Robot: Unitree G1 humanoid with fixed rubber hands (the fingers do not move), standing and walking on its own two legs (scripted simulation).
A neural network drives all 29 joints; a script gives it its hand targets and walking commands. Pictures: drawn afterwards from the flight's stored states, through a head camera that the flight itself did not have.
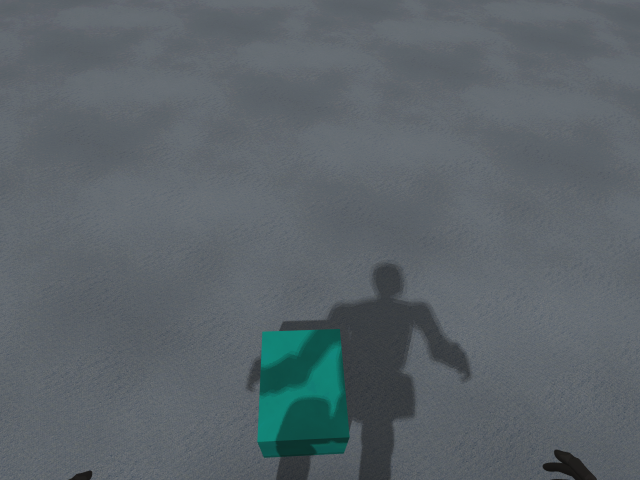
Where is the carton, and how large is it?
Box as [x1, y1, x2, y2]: [257, 329, 349, 457]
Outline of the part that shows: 339,329 262,332 257,441 264,457 343,453 349,436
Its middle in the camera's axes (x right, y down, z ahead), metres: -0.05 +0.42 +1.11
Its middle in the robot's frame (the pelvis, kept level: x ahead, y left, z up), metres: +0.46 +0.03 -0.67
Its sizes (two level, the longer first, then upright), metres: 0.291 0.225 0.191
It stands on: the floor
